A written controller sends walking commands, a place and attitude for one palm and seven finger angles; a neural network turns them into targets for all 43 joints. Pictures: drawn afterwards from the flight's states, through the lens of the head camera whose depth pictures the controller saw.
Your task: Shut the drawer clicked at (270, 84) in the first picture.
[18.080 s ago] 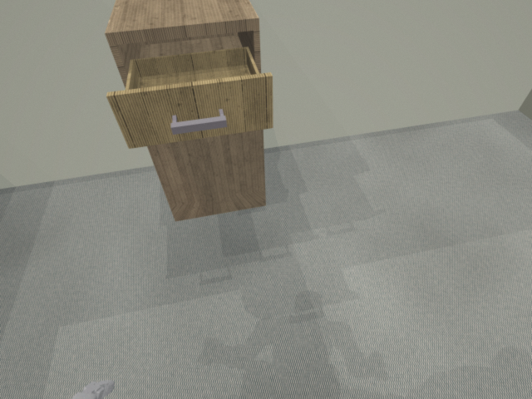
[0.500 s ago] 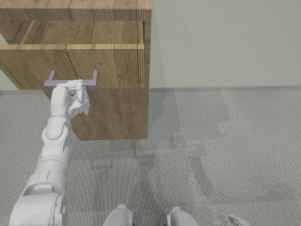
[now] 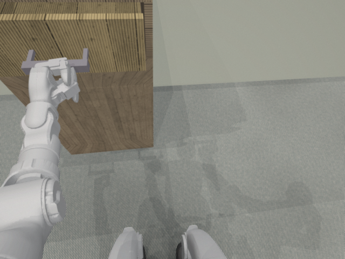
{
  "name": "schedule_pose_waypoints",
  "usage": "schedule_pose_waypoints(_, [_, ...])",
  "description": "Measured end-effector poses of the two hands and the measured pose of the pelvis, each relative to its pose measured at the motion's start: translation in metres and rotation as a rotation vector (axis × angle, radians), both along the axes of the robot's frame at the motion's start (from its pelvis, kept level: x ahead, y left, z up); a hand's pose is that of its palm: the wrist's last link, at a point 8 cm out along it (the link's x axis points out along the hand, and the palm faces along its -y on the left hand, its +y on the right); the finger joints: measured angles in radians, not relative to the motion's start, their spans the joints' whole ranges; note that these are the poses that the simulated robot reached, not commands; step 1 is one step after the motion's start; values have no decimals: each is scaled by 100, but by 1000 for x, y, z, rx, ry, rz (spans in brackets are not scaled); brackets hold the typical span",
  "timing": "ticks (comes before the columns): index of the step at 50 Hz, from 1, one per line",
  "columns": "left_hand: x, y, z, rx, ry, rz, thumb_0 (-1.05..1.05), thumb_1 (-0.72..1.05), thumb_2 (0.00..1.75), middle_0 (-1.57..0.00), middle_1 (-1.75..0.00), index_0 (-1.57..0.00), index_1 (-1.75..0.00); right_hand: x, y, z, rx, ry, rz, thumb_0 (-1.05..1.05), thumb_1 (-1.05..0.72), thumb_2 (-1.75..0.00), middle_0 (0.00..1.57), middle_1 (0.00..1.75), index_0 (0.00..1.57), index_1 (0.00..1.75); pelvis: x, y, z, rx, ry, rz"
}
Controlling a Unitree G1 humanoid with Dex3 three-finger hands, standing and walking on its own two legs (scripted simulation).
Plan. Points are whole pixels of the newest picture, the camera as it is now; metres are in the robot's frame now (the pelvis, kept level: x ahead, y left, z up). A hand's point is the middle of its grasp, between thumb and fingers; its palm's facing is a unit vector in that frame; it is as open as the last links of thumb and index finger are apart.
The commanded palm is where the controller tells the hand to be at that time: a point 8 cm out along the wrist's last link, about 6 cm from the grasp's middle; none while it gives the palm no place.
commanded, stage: push the drawer shut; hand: left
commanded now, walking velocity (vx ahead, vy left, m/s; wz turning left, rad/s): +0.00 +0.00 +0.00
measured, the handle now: (58, 60) +0.57 +0.23 +0.07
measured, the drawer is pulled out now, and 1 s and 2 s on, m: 0.05 0.00 0.00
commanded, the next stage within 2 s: pull the fist back off the drawer in 0.80 s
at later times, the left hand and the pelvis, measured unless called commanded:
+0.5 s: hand (76, 66) +0.55 +0.19 +0.07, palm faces +0.06 -1.00 -0.02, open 2.8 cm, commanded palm +0.55 +0.22 +0.08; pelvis +0.00 +0.01 -0.01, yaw +0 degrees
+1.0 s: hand (73, 65) +0.55 +0.20 +0.07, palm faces +0.06 -1.00 -0.04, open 2.9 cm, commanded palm +0.58 +0.21 +0.08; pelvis -0.03 +0.01 -0.02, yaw +0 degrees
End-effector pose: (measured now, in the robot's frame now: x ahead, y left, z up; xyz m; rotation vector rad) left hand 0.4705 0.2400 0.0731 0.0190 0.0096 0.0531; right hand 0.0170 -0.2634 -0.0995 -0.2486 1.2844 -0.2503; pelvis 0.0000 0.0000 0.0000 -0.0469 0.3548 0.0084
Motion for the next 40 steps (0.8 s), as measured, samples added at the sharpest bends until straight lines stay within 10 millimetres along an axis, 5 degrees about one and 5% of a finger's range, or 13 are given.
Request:
schedule_pose_waypoints(22, [54, 0, 0, -5, 13, 10, -2, 77, 90, -140, -160, -140, -160, -32, 18, -1, -5, 141, -22, 0, -90, -90, 21, 30, 21, 30, 3, 13, -8, -25, 73, 6])
schedule_pose_waypoints(40, [57, 8, -1, 15, 20, 21, -5, 63, 95, -140, -160, -140, -160, -61, 18, -1, -36, 188, 1, 0, -90, -90, 21, 30, 21, 30, -15, 12, -19, -51, 101, 35])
